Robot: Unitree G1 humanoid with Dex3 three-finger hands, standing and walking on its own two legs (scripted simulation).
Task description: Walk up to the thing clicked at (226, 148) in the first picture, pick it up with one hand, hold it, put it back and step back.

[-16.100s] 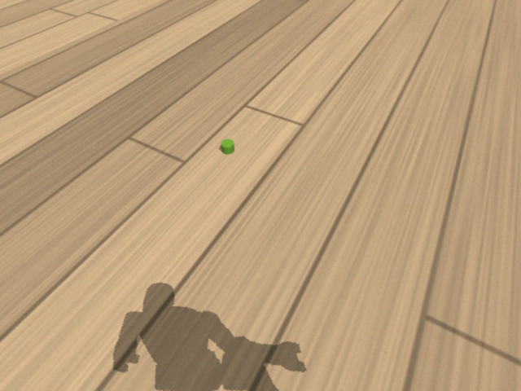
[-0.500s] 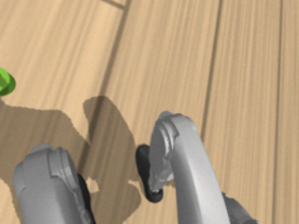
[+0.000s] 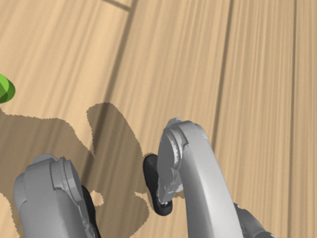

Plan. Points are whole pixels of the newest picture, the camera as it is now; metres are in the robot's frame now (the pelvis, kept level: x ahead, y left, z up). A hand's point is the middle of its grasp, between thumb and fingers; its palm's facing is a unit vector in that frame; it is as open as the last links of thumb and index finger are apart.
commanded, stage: rise first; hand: left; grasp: from above
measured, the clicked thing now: out of the picture +0.51 +0.31 -0.29
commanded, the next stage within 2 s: approach in 0.26 s
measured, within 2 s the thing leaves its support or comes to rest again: neither
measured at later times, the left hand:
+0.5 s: hand out of the picture +0.48 +0.34 -0.18, palm faces -0.45 -0.09 -0.89, open 14.2 cm
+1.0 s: hand out of the picture +0.50 +0.31 -0.17, palm faces -0.51 -0.09 -0.85, open 14.2 cm
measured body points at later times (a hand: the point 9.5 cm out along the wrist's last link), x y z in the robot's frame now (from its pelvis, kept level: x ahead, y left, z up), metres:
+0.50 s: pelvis +0.00 +0.00 +0.00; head +0.26 +0.10 +0.35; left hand +0.50 +0.34 -0.13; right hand +0.04 -0.27 -0.07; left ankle +0.07 +0.12 -0.28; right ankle +0.11 -0.12 -0.28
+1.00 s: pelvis +0.00 -0.01 +0.00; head +0.27 +0.06 +0.35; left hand +0.52 +0.31 -0.13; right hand +0.01 -0.27 -0.08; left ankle +0.07 +0.12 -0.28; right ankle +0.11 -0.12 -0.28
